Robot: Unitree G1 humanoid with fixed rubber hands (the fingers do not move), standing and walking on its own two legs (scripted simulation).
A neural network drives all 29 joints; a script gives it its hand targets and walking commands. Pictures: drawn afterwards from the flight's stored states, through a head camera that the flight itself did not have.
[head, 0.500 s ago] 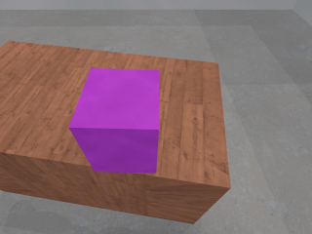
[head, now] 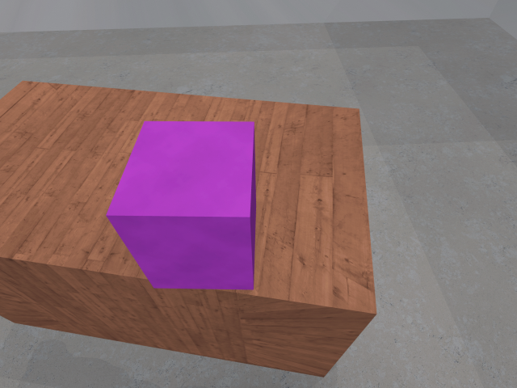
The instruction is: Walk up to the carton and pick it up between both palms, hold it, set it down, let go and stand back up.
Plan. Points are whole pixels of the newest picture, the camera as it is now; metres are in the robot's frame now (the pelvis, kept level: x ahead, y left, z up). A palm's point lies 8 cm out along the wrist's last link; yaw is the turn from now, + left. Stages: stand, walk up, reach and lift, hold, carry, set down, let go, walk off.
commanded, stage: walk up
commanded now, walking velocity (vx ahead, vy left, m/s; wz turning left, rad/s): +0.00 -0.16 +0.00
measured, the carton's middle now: (201, 209) +0.41 +0.14 +0.00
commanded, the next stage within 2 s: none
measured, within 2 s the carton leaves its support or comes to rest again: neither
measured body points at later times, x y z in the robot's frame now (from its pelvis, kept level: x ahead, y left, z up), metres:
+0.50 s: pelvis +0.00 -0.09 +0.00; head +0.00 -0.12 +0.45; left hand +0.00 +0.12 -0.15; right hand +0.00 -0.31 -0.18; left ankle -0.04 +0.06 -0.71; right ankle -0.01 -0.20 -0.74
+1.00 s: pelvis +0.00 -0.07 +0.00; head +0.01 -0.08 +0.45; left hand -0.02 +0.14 -0.16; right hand -0.02 -0.27 -0.17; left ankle -0.04 +0.02 -0.74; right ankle -0.01 -0.20 -0.74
